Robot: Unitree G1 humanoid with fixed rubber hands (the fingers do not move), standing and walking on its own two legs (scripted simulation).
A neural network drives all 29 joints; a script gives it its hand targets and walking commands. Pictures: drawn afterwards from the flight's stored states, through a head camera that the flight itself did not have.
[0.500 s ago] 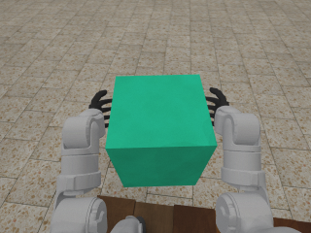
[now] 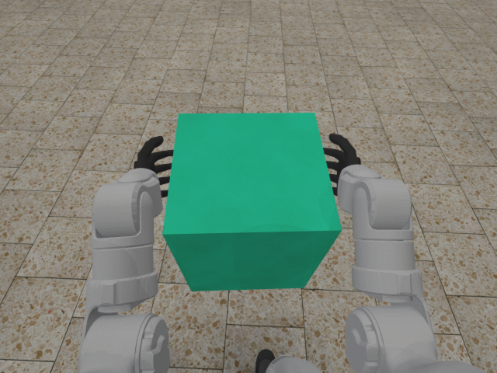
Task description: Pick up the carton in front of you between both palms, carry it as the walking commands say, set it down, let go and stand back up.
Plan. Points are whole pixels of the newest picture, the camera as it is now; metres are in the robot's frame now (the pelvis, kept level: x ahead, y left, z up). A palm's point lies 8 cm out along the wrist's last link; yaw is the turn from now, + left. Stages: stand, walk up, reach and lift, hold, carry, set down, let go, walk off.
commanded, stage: carry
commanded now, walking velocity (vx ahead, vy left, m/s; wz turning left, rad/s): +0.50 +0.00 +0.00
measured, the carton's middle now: (247, 209) +0.36 -0.02 +0.05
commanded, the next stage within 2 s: none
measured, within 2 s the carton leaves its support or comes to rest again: neither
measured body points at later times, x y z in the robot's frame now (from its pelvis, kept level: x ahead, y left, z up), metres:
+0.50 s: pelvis +0.33 +0.00 -0.01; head +0.33 +0.00 +0.44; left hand +0.69 +0.15 +0.11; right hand +0.69 -0.15 +0.11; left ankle +0.47 +0.07 -0.72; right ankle +0.15 -0.08 -0.72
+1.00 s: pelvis +0.63 -0.01 +0.01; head +0.64 +0.00 +0.46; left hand +0.98 +0.13 +0.12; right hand +0.98 -0.17 +0.13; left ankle +0.47 +0.06 -0.72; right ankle +0.78 -0.12 -0.71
